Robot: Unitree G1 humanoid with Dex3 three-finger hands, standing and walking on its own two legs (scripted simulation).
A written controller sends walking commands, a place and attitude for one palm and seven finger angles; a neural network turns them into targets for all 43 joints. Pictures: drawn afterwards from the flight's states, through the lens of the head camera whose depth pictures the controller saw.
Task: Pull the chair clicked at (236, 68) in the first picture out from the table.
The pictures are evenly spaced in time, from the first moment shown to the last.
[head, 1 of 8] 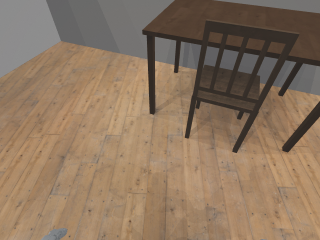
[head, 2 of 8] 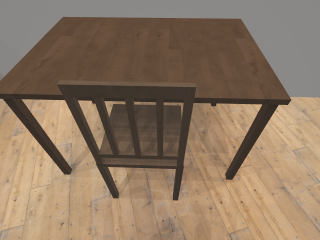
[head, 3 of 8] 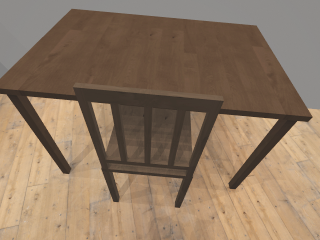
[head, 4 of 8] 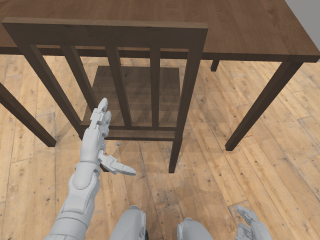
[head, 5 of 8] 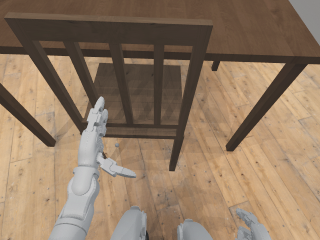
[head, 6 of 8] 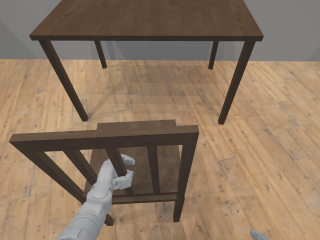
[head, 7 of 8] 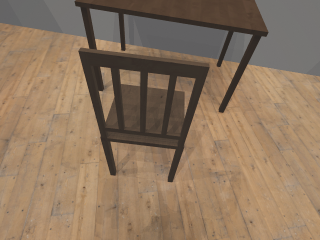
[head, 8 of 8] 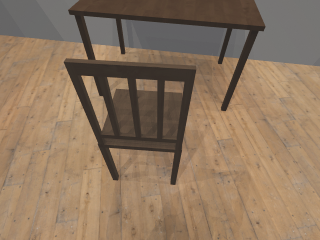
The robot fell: no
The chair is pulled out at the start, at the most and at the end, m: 0.00 0.60 0.59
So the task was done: yes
